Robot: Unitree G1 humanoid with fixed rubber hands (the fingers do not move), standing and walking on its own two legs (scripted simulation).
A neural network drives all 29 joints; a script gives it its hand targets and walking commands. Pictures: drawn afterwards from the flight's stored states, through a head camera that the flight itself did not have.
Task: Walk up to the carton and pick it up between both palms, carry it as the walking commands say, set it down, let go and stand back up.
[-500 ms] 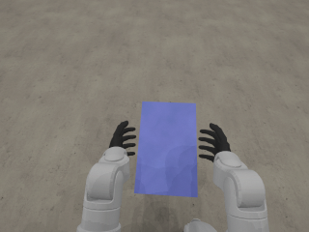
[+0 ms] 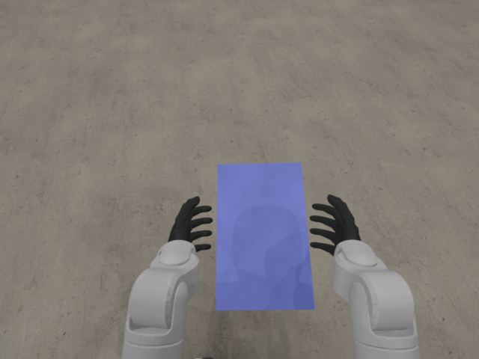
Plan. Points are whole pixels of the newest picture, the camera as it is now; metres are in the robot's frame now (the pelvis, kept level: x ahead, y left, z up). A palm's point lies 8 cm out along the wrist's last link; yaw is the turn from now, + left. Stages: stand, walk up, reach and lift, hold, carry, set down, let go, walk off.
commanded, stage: carry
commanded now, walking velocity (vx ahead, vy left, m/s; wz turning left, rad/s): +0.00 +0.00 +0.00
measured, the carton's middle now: (260, 237) +0.33 -0.02 -0.03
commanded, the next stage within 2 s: none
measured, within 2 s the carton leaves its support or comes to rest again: neither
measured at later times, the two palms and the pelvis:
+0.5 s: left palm (211, 143) +0.49 +0.07 +0.06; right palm (336, 155) +0.45 -0.16 +0.07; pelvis +0.19 +0.00 +0.00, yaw -8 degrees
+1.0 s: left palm (198, 124) +0.53 +0.10 +0.07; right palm (319, 135) +0.49 -0.13 +0.08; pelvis +0.23 +0.02 -0.01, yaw -8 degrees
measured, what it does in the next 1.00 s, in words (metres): walks ahead: left foot, then right foot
